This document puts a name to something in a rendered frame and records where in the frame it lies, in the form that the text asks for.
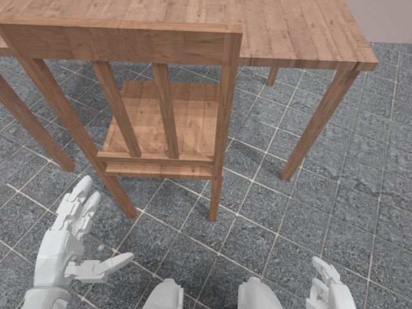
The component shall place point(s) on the robot left thigh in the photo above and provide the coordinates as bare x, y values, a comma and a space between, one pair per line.
165, 296

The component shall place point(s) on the table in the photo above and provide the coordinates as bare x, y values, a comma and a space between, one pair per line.
309, 34

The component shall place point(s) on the right robot shin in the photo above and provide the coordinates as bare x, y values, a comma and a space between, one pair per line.
254, 279

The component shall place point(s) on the left robot forearm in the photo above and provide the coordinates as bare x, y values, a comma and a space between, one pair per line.
46, 297

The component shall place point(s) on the left robot hand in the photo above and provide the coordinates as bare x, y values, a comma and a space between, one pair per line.
63, 241

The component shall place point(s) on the right robot hand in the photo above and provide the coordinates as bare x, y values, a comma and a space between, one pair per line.
337, 296

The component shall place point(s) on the chair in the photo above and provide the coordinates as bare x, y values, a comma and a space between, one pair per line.
159, 129

